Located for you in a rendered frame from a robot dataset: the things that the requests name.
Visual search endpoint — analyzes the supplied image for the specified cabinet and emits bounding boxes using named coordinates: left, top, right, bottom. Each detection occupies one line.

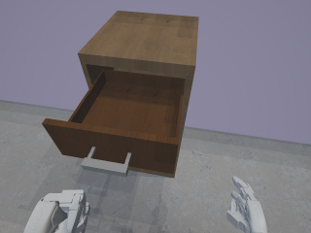
left=78, top=11, right=199, bottom=179

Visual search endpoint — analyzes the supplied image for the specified handle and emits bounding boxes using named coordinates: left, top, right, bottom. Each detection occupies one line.
left=81, top=147, right=132, bottom=177

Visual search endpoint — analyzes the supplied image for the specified robot left hand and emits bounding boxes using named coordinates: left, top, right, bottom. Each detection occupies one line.
left=23, top=189, right=91, bottom=233

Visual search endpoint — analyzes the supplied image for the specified drawer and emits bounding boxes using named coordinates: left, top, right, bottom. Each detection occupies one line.
left=42, top=69, right=186, bottom=174

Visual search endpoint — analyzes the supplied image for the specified robot right hand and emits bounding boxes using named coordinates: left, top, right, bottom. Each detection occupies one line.
left=226, top=176, right=269, bottom=233

